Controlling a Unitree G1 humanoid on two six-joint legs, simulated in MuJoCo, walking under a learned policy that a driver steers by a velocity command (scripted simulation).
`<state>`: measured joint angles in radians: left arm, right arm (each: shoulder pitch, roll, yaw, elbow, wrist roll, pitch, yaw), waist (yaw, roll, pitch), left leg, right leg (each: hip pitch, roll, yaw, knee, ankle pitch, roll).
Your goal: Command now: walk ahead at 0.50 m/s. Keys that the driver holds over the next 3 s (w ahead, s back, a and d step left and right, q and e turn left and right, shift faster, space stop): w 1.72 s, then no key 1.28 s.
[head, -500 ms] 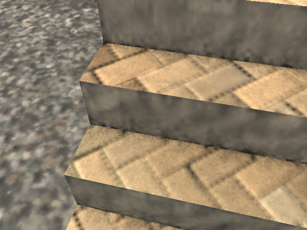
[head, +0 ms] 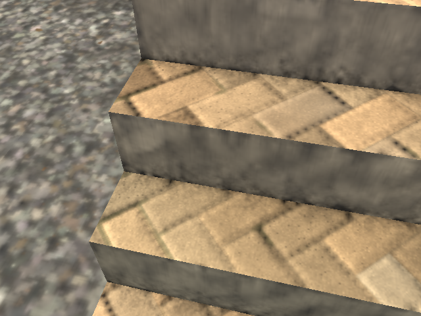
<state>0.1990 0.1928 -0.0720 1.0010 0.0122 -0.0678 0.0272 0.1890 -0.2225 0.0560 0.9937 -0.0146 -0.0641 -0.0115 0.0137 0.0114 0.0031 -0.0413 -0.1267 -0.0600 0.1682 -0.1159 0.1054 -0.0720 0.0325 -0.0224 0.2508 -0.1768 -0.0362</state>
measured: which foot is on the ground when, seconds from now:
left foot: down 0.00-1.00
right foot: down 0.00-1.00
